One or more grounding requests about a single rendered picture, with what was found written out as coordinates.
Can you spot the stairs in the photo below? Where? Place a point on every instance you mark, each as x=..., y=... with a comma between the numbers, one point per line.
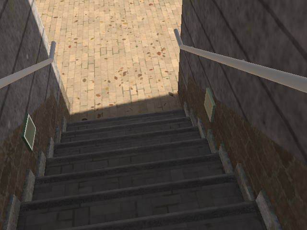
x=146, y=171

